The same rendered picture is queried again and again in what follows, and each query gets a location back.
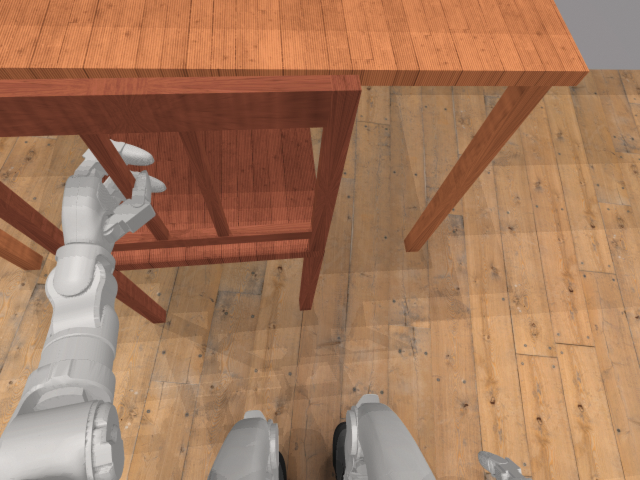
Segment robot left upper arm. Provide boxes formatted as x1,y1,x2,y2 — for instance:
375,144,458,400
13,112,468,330
0,400,125,480

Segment robot left forearm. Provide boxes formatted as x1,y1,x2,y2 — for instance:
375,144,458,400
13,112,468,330
0,242,119,450

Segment robot left hand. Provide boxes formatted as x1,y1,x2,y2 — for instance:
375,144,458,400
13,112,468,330
62,139,166,253

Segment chair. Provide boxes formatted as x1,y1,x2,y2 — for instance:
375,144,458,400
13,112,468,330
0,75,362,324

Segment robot right thigh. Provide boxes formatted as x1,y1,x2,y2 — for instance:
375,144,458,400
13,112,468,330
346,403,436,480

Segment table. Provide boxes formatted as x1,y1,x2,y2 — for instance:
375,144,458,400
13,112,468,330
0,0,589,270

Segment robot right hand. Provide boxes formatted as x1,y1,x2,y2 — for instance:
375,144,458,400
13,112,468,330
478,451,532,480

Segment right robot shin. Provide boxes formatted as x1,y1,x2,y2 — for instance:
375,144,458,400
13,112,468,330
343,394,380,480

